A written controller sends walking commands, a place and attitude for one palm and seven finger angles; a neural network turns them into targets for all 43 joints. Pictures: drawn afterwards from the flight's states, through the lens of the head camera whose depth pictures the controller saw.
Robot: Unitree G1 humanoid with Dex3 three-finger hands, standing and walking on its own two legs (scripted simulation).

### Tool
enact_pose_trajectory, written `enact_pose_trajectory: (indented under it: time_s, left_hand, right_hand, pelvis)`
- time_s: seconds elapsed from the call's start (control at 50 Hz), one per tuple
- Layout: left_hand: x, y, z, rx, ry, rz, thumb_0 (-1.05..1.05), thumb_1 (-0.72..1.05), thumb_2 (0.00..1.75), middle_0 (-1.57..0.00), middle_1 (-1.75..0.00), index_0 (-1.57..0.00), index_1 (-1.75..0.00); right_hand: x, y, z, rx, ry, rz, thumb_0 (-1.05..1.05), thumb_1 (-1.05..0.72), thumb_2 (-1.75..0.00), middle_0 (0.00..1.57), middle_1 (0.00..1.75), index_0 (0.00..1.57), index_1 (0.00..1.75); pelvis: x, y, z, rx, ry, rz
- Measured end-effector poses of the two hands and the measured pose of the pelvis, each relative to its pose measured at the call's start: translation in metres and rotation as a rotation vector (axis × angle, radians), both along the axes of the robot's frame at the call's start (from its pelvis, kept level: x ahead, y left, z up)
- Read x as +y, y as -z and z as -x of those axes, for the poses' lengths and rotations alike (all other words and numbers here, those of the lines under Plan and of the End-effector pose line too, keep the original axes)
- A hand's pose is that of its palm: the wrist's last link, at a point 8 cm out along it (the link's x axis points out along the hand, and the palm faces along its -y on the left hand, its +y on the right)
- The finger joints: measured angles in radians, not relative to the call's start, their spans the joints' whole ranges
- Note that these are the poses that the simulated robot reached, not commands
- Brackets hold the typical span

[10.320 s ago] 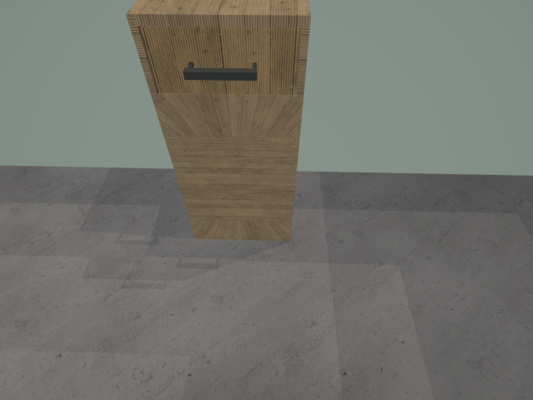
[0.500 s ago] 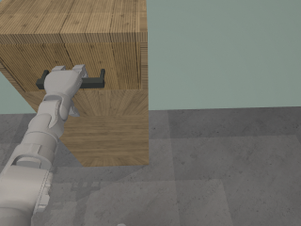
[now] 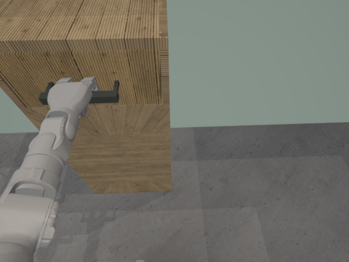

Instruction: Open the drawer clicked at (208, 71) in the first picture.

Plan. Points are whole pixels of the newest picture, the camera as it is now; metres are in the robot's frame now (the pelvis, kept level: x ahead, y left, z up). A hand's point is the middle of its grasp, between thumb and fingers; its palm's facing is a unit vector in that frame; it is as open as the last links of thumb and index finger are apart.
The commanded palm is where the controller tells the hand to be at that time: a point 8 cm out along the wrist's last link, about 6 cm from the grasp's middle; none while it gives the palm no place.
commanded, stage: pull the drawer open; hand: left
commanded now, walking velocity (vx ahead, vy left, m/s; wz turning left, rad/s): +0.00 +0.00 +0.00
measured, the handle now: (82, 91) +0.51 +0.23 +0.09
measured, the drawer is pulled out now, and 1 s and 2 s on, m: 0.00 0.05 0.19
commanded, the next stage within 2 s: none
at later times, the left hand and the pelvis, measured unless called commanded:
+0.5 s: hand (78, 119) +0.43 +0.23 +0.07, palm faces -0.01 -0.04 -1.00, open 5.3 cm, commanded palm +0.42 +0.23 +0.13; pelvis +0.02 +0.00 +0.01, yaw +1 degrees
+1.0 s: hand (77, 128) +0.41 +0.23 +0.07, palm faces +0.00 -0.07 -1.00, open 5.4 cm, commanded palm +0.36 +0.22 +0.13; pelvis +0.02 +0.00 +0.01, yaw -1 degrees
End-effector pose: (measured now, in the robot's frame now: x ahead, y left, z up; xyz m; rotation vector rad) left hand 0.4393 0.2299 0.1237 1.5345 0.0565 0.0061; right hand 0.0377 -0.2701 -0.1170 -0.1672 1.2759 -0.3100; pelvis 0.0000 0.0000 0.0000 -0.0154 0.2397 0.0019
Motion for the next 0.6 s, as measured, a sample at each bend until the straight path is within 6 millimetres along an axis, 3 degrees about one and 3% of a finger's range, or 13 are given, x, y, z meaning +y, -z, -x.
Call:
enact_pose_trajectory:
  time_s: [0.26, 0.42, 0.6]
  left_hand:
    - [0.0, 0.001, 0.006, -0.009, 0.002, 0.016, 0.01, 0.76, 0.8, -0.33, -1.35, -0.42, -1.35]
    - [0.0, 0.002, 0.025, -0.03, 0.005, 0.024, 0.01, 0.77, 0.81, -0.3, -1.35, -0.42, -1.35]
    - [0.0, 0.0, 0.023, 0.007, -0.001, 0.004, 0.0, 0.74, 0.83, -0.36, -1.35, -0.42, -1.35]
  right_hand:
    - [0.002, -0.002, -0.013, -0.023, 0.014, -0.02, 0.0, -0.91, -0.9, 0.2, 0.29, 0.2, 0.3]
    - [0.007, -0.005, -0.046, -0.079, -0.019, -0.042, 0.0, -0.91, -0.9, 0.2, 0.29, 0.2, 0.3]
    - [0.008, -0.006, -0.078, -0.135, -0.09, -0.029, 0.0, -0.91, -0.9, 0.2, 0.29, 0.2, 0.3]
  pelvis:
    - [0.001, -0.003, -0.009, -0.004, 0.018, -0.004]
    - [0.003, -0.006, -0.019, -0.023, 0.014, -0.006]
    - [-0.001, -0.004, -0.013, -0.035, -0.019, -0.008]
